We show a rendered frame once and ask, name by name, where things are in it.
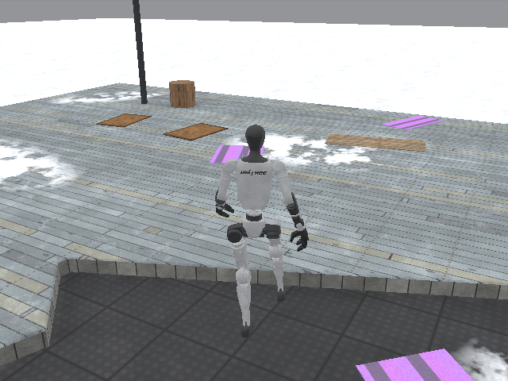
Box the right robot forearm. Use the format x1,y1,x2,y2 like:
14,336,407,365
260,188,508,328
287,192,306,231

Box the left robot hand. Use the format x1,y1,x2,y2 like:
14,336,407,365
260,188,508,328
216,204,234,217

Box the robot head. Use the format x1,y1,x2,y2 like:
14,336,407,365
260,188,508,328
241,125,268,163

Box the right robot hand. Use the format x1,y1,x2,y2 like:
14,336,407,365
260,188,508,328
290,228,309,252

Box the left robot upper arm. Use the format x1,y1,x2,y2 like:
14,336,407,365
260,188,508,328
217,159,239,201

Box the right robot upper arm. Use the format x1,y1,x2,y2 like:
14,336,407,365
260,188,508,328
271,160,294,205

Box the left robot forearm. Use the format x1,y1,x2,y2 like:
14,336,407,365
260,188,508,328
215,189,225,210

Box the left robot foot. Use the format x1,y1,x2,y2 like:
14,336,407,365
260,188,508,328
241,316,256,337

